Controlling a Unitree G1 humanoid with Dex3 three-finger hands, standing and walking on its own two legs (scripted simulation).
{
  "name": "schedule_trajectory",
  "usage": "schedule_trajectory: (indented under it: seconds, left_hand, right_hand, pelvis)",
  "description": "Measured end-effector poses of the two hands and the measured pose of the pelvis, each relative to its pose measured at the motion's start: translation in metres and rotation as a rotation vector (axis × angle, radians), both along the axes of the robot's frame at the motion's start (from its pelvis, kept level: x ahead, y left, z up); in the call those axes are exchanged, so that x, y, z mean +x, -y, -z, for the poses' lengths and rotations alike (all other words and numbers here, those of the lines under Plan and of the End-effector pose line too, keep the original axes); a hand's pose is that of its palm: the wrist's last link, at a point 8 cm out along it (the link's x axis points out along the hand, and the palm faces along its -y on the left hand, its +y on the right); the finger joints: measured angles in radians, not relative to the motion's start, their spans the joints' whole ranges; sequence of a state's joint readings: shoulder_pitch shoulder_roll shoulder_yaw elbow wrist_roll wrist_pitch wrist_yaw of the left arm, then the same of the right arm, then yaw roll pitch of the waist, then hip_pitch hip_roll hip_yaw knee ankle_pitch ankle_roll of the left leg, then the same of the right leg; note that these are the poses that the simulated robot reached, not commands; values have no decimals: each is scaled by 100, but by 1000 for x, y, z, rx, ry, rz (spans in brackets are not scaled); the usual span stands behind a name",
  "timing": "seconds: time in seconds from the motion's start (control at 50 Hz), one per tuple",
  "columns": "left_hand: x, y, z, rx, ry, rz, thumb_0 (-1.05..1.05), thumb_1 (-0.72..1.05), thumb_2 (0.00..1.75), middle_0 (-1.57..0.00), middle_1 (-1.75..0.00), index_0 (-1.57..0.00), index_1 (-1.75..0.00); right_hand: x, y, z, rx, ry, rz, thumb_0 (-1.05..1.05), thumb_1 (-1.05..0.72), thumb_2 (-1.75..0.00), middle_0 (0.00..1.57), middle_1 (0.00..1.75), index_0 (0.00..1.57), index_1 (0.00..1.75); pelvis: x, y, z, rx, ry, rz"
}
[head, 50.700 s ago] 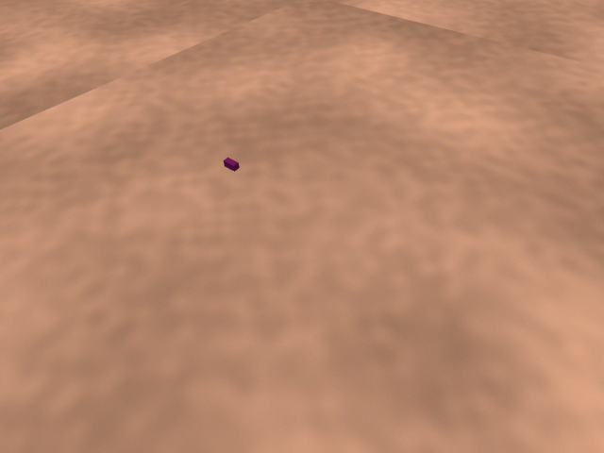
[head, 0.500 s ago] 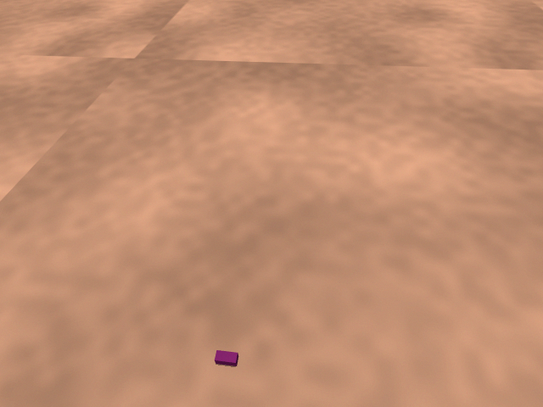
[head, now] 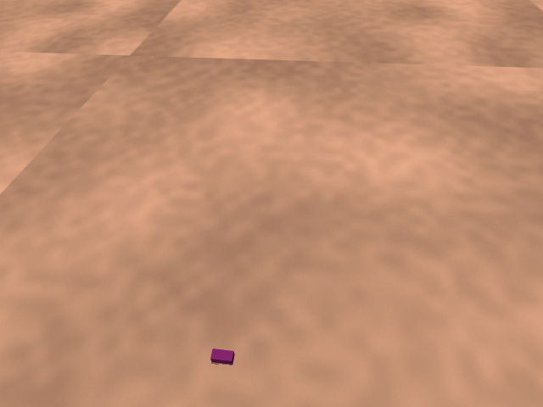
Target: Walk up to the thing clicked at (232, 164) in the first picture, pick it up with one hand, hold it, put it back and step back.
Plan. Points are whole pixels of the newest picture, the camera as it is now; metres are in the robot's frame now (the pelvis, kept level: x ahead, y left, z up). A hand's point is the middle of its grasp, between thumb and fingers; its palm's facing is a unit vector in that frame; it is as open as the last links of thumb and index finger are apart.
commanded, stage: stand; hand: left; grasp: from above
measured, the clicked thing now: (222, 356) +0.46 +0.21 -0.76
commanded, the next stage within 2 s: step back in 1.36 s
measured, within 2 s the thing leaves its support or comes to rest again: neither
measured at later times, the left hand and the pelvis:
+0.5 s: hand out of the picture +0.10 +0.24 -0.16, palm faces +0.02 -0.94 -0.33, open 7.4 cm; pelvis +0.02 +0.00 +0.00, yaw +0 degrees
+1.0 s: hand out of the picture +0.09 +0.24 -0.15, palm faces +0.02 -0.94 -0.34, open 7.4 cm; pelvis +0.02 +0.00 +0.00, yaw +0 degrees
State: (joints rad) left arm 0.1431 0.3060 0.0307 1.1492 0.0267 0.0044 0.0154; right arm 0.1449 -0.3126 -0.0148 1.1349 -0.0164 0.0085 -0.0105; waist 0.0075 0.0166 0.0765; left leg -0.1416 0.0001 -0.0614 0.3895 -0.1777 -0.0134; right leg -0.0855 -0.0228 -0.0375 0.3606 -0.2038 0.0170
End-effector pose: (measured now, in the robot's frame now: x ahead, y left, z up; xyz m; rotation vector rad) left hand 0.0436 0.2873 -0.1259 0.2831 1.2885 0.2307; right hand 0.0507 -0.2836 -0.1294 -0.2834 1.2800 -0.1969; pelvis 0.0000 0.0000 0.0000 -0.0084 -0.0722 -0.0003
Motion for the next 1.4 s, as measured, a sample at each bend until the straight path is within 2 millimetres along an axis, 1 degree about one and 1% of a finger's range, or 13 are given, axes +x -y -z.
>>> schedule_trajectory:
  seconds: [0.18,0.48,0.66,0.88,1.24,1.36,1.4]
  left_hand:
    - [14,1,-1,-2,-6,3,1,90,90,-20,-30,-20,-30]
    - [43,1,-6,1,30,5,1,90,90,-20,-30,-20,-30]
    - [50,1,-7,2,46,8,1,90,90,-20,-30,-20,-30]
    - [47,0,-8,3,48,9,1,90,90,-20,-30,-20,-30]
    - [27,1,-7,3,20,7,1,90,90,-20,-30,-20,-30]
    - [25,2,-7,4,20,10,1,90,90,-20,-30,-20,-30]
    - [26,0,-7,3,29,-2,1,90,90,-20,-30,-20,-30]
  right_hand:
    - [8,1,1,2,-12,-6,1,-90,-90,20,30,20,30]
    - [41,3,-2,-4,26,-28,1,-90,-90,21,30,20,30]
    - [52,6,-5,-10,48,-33,1,-90,-90,21,30,20,30]
    - [47,7,-6,-9,47,-31,1,-90,-90,21,30,20,30]
    - [28,12,-4,-5,17,-24,1,-90,-90,21,30,20,30]
    - [26,14,-4,-6,16,-25,1,-90,-90,21,30,20,30]
    - [27,15,-4,-5,18,-20,1,-90,-90,21,30,20,30]
  pelvis:
    - [9,1,-1,3,-14,1]
    - [23,2,-2,4,-26,-1]
    - [26,3,-2,5,-27,-1]
    - [24,3,-2,6,-21,-4]
    - [17,7,-3,5,-18,-6]
    - [16,8,-3,5,-18,-5]
    - [12,8,-1,1,-23,-8]
